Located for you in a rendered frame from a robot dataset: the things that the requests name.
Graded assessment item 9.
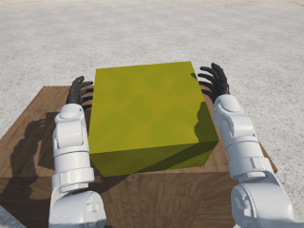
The left robot upper arm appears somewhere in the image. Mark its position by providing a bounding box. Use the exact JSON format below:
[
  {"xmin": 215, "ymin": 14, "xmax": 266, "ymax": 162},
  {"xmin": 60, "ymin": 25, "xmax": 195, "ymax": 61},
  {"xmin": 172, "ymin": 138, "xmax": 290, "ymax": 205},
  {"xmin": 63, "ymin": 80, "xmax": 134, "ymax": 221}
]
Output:
[{"xmin": 49, "ymin": 191, "xmax": 106, "ymax": 228}]

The right robot forearm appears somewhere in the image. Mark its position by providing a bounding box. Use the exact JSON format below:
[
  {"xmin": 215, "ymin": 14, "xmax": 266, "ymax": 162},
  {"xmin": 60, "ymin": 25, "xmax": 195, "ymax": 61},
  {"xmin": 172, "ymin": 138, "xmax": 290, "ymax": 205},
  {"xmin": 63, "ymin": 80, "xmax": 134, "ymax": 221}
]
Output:
[{"xmin": 213, "ymin": 94, "xmax": 295, "ymax": 218}]

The right robot upper arm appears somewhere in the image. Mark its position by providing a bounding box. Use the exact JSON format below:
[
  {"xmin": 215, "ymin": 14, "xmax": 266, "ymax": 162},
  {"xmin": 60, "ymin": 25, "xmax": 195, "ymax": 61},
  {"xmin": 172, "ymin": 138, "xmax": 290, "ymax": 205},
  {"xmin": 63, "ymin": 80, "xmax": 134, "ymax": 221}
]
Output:
[{"xmin": 231, "ymin": 182, "xmax": 304, "ymax": 228}]

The pedestal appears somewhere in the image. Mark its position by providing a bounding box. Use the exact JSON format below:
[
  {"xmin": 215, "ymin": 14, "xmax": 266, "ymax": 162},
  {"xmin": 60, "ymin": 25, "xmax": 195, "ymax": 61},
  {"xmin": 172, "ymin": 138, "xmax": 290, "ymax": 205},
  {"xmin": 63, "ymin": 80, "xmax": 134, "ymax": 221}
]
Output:
[{"xmin": 0, "ymin": 85, "xmax": 278, "ymax": 228}]

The left robot hand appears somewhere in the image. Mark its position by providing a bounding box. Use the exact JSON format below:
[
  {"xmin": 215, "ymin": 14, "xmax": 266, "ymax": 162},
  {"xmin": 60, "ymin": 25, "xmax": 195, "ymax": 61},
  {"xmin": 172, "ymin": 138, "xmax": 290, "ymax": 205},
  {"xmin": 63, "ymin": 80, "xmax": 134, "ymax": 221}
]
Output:
[{"xmin": 66, "ymin": 76, "xmax": 94, "ymax": 110}]

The left robot forearm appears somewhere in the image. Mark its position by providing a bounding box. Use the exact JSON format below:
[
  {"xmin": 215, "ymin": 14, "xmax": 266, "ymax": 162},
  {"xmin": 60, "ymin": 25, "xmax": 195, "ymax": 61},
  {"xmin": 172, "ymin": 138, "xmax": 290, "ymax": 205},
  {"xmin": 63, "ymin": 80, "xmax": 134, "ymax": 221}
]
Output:
[{"xmin": 48, "ymin": 104, "xmax": 95, "ymax": 228}]

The right robot hand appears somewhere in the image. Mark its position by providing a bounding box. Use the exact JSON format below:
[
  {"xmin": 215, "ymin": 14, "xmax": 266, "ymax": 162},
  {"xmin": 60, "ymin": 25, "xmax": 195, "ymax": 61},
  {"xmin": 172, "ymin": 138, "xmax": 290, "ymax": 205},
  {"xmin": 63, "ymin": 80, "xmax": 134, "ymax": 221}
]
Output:
[{"xmin": 198, "ymin": 63, "xmax": 230, "ymax": 104}]

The carton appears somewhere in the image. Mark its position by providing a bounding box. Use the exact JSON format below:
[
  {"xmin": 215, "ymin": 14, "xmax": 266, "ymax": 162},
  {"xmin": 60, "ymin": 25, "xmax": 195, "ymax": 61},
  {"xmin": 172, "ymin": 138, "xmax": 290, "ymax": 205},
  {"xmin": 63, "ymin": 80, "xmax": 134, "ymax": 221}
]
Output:
[{"xmin": 88, "ymin": 61, "xmax": 219, "ymax": 177}]

